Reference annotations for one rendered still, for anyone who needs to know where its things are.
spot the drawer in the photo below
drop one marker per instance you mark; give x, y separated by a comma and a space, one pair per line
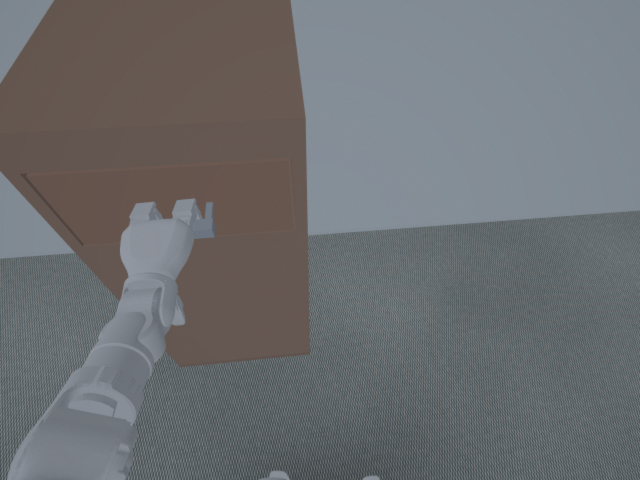
248, 196

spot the cabinet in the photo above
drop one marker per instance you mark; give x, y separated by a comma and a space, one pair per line
106, 84

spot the robot left hand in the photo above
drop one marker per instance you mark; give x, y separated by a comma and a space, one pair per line
157, 245

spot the robot left upper arm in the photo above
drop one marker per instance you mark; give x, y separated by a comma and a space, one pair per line
79, 445

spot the left robot forearm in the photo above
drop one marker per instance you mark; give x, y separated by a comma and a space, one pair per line
112, 379

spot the handle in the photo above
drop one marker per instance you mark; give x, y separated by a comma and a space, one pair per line
205, 228

